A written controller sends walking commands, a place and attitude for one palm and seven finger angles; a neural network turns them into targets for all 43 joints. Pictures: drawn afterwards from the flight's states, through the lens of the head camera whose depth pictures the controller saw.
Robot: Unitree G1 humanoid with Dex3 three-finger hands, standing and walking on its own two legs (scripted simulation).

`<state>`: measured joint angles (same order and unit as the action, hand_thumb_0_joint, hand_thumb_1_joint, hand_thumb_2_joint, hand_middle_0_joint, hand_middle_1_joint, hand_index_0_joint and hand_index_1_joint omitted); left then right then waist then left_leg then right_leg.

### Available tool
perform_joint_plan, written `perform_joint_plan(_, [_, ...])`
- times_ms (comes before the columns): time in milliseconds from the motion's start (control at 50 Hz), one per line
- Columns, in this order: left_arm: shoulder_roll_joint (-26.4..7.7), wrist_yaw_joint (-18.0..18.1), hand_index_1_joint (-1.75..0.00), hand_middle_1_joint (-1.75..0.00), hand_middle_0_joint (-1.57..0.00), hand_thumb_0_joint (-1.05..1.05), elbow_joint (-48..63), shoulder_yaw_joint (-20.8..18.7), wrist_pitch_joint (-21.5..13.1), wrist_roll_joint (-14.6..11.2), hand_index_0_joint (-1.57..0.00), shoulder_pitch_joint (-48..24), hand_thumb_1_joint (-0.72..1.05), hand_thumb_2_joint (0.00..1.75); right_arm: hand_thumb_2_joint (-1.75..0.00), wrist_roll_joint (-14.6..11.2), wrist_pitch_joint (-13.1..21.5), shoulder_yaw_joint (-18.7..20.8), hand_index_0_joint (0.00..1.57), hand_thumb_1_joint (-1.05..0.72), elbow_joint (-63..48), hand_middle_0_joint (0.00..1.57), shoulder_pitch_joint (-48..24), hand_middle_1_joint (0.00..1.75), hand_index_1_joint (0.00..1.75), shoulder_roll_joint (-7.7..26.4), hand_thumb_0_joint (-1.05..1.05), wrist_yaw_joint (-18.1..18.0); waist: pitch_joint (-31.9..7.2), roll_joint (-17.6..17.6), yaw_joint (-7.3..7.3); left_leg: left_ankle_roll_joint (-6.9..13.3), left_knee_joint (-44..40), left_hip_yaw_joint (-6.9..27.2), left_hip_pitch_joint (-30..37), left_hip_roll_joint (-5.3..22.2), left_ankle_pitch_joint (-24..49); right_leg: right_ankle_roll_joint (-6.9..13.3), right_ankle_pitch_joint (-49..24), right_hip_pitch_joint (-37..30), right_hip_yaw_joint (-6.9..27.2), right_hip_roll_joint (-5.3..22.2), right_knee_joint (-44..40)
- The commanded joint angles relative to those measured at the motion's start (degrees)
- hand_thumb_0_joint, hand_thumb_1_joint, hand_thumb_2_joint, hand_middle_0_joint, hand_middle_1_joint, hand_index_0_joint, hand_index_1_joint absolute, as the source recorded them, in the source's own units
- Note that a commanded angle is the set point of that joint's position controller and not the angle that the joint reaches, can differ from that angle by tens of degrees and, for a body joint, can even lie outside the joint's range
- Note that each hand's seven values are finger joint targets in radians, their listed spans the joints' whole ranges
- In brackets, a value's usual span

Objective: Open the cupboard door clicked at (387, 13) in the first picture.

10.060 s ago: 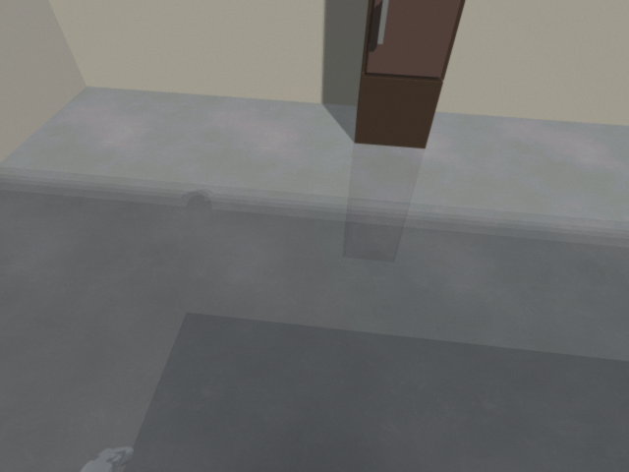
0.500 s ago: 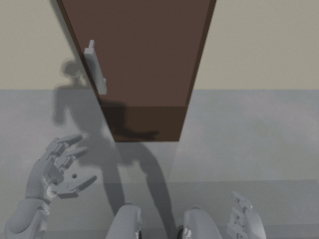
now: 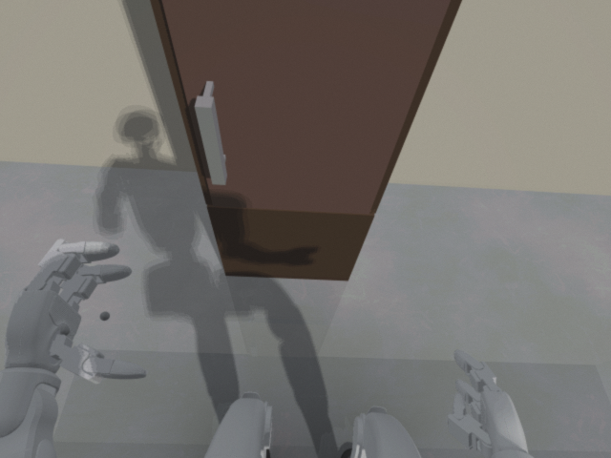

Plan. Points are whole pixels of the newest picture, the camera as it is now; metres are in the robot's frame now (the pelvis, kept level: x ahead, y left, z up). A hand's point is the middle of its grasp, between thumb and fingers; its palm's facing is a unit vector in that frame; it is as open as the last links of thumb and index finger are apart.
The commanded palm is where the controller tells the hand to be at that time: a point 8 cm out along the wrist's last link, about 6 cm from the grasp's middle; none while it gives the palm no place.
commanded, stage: raise the hand with hooked fingers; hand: left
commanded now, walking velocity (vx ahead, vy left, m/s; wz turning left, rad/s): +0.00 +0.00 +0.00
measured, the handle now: (214, 136) +0.59 +0.20 +0.01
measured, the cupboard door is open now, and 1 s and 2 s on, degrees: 0 0 0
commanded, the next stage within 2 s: move the hooked fingers beside the handle in 0.78 s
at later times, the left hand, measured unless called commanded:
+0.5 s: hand (118, 291) +0.30 +0.25 +0.03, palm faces +0.01 -1.00 -0.04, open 14.0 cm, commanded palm +0.27 +0.31 +0.04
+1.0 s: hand (118, 289) +0.30 +0.25 +0.03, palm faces +0.05 -1.00 -0.05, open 14.0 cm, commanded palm +0.29 +0.30 +0.03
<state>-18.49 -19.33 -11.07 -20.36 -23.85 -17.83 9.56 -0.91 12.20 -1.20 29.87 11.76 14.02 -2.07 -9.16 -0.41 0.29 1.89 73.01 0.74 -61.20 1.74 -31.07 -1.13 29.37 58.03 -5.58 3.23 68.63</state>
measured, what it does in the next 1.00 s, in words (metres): stands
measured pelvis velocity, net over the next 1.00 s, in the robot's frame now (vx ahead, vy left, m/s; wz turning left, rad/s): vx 0.00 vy -0.01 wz -0.01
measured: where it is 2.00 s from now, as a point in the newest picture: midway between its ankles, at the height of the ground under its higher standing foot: outside the picture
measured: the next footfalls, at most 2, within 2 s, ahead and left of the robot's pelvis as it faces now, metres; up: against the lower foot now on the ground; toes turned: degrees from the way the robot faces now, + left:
none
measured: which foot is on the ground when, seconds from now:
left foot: down 0.00-1.00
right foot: down 0.00-1.00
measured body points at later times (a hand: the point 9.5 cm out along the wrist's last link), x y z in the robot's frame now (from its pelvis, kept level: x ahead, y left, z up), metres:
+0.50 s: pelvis +0.01 -0.01 +0.00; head +0.11 +0.01 +0.43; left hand +0.29 +0.31 +0.03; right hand +0.16 -0.27 -0.09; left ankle +0.04 +0.09 -0.63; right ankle +0.03 -0.14 -0.63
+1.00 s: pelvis +0.00 -0.01 -0.01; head +0.11 +0.01 +0.43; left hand +0.29 +0.31 +0.03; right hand +0.17 -0.26 -0.09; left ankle +0.04 +0.09 -0.63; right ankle +0.03 -0.14 -0.63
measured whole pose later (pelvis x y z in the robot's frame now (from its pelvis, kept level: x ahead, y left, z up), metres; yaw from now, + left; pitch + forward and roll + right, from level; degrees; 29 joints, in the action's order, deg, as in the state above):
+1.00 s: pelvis +0.00 -0.01 -0.01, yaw +0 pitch +21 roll -3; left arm -21.3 -27.2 -23.4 -24.9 -24.0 -19.9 -1.1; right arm -1.5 11.0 -1.5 31.7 12.9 15.6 -3.3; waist -8.7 -0.9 0.7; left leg 0.7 74.4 1.3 -63.6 2.5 -31.7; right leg -0.1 30.4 60.9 -5.8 2.4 70.8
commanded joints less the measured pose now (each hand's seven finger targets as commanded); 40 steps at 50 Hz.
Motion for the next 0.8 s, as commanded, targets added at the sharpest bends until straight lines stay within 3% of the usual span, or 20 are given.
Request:
perform_joint_plan(0, [-9.7, -3.9, -1.2, -1.2, -0.3, 0.0, 5.0, -2.7, -1.1, -0.6, -0.3, -9.2, -0.5, 0.3, -0.9, -0.8, 1.7, 4.3, 0.2, -0.9, -6.6, 0.2, 1.6, 0.3, 0.3, 10.8, 0.0, -1.6, -12.7, -4.1, 1.44, -1.8, -13.9, 3.8, 12.8, -1.3, 7.8, 2.7, -4.1, -4.2, 0.2, -4.6, -7.3])
perform_joint_plan(80, [-14.8, -6.6, -1.2, -1.2, -0.3, 0.0, 8.4, -7.1, -1.9, -2.2, -0.3, -12.9, -0.5, 0.3, -0.9, -0.7, 2.1, 4.2, 0.2, -0.9, -6.6, 0.2, 2.2, 0.3, 0.3, 10.8, 0.0, -2.2, -19.7, -5.9, 0.1, -1.9, -12.5, 3.8, 17.3, -1.0, 16.1, 3.0, -8.6, -6.6, 0.7, -4.7, -6.6])
perform_joint_plan(140, [-16.8, -6.3, -1.2, -1.2, -0.3, 0.0, 8.6, -10.1, -3.2, -3.2, -0.3, -13.2, -0.5, 0.3, -0.9, -0.2, 2.5, 4.0, 0.2, -0.9, -5.9, 0.2, 2.1, 0.3, 0.3, 10.3, 0.0, -1.9, -20.5, -7.8, -0.9, -2.6, -11.8, 4.0, 18.7, -0.9, 20.5, 3.2, -10.5, -6.2, 0.5, -4.8, -5.7])
perform_joint_plan(220, [-16.5, -6.5, -1.2, -1.2, -0.3, 0.0, 1.9, -11.0, -2.7, -3.8, -0.3, -12.2, -0.5, 0.3, -0.9, -0.3, 2.1, 4.0, 0.2, -0.9, -5.2, 0.2, 2.4, 0.3, 0.3, 10.4, 0.0, -1.7, -18.4, -5.7, -0.54, -2.1, -10.9, 3.3, 15.4, -0.9, 19.9, 3.0, -11.0, -6.4, 0.7, -4.8, -5.6])
perform_joint_plan(260, [-16.6, -7.7, -1.2, -1.2, -0.3, 0.0, -0.5, -10.8, -1.6, -3.8, -0.3, -14.0, -0.5, 0.3, -0.9, -0.6, 1.6, 4.0, 0.2, -0.9, -5.0, 0.2, 2.5, 0.3, 0.3, 10.8, 0.0, -1.6, -17.6, -6.2, -0.08, -2.0, -11.1, 2.8, 14.1, -1.1, 18.2, 2.8, -10.4, -6.2, 0.8, -4.5, -6.0])
perform_joint_plan(320, [-14.3, -9.8, -1.2, -1.2, -0.3, 0.0, -1.2, -8.6, -0.2, -4.8, -0.3, -12.5, -0.5, 0.3, -0.9, -1.1, 1.8, 4.4, 0.2, -0.9, -5.9, 0.2, 3.0, 0.3, 0.3, 11.2, 0.0, -1.6, -19.7, -4.1, 0.0, -1.2, -10.4, 2.2, 13.6, -1.2, 18.9, 2.7, -12.0, -8.5, 1.5, -4.6, -6.5])
perform_joint_plan(360, [-15.1, -10.3, -1.2, -1.2, -0.3, 0.0, 0.0, -8.9, 0.0, -4.9, -0.3, -12.5, -0.5, 0.3, -0.9, -1.1, 1.7, 4.6, 0.2, -0.9, -6.0, 0.2, 3.3, 0.3, 0.3, 11.4, 0.0, -1.4, -20.7, -4.0, -0.18, -1.1, -10.5, 2.0, 14.1, -1.2, 19.4, 2.5, -12.8, -9.1, 1.7, -4.4, -6.8])
perform_joint_plan(440, [-18.3, -8.6, -1.2, -1.2, -0.3, 0.0, 3.2, -11.6, -2.1, -4.6, -0.3, -13.5, -0.5, 0.3, -0.9, -0.7, 1.6, 4.6, 0.2, -0.9, -5.9, 0.2, 3.3, 0.3, 0.3, 11.0, 0.0, -1.2, -20.5, -4.8, -0.51, -1.1, -10.1, 1.8, 13.6, -1.2, 19.6, 2.6, -12.7, -9.6, 2.3, -4.5, -6.7])
perform_joint_plan(560, [-16.5, -6.6, -1.2, -1.2, -0.3, 0.0, 0.7, -11.3, -4.1, -4.2, -0.3, -13.5, -0.5, 0.3, -0.9, -0.7, 1.1, 4.4, 0.2, -0.9, -5.5, 0.2, 2.8, 0.3, 0.3, 10.4, 0.0, -1.2, -17.2, -5.5, -0.04, -1.1, -10.5, 1.3, 11.9, -1.3, 15.1, 2.5, -8.9, -8.1, 2.7, -4.3, -7.3])
perform_joint_plan(660, [-16.4, -7.8, -1.2, -1.2, -0.3, 0.0, 1.1, -9.7, -3.0, -3.6, -0.3, -13.0, -0.5, 0.3, -0.9, -1.0, 0.8, 4.3, 0.2, -0.9, -6.1, 0.2, 2.7, 0.3, 0.3, 10.7, 0.0, -1.4, -18.4, -6.6, 0.07, -0.8, -11.3, 1.4, 12.8, -1.3, 14.2, 2.5, -8.2, -8.7, 2.7, -4.3, -7.9])
perform_joint_plan(720, [-16.3, -8.2, -1.2, -1.2, -0.3, 0.0, 1.3, -9.8, -2.9, -4.2, -0.3, -13.3, -0.5, 0.3, -0.9, -1.1, 0.9, 4.3, 0.2, -0.9, -6.2, 0.2, 2.8, 0.3, 0.3, 10.7, 0.0, -1.7, -18.2, -4.0, 0.53, -0.6, -10.6, 1.6, 12.1, -1.2, 14.5, 2.4, -8.7, -9.0, 2.8, -4.5, -7.8])
perform_joint_plan(780, [-16.3, -7.9, -1.2, -1.2, -0.3, 0.0, 0.2, -10.6, -3.1, -4.7, -0.3, -14.4, -0.5, 0.3, -0.9, -1.0, 0.8, 4.1, 0.2, -0.9, -6.0, 0.2, 2.3, 0.3, 0.3, 10.5, 0.0, -1.8, -16.8, -3.6, 0.6, -0.6, -10.5, 1.5, 10.6, -1.4, 12.2, 2.2, -6.6, -8.6, 3.1, -4.4, -8.4])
